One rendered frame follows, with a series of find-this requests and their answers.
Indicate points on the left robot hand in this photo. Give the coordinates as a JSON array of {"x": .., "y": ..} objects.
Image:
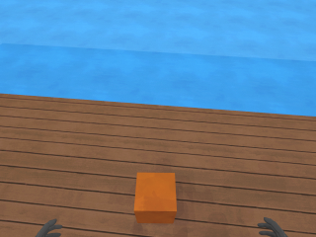
[{"x": 49, "y": 227}]

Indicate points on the carton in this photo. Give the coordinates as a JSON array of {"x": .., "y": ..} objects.
[{"x": 155, "y": 198}]

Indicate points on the right robot hand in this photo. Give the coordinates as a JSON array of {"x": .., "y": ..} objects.
[{"x": 277, "y": 231}]

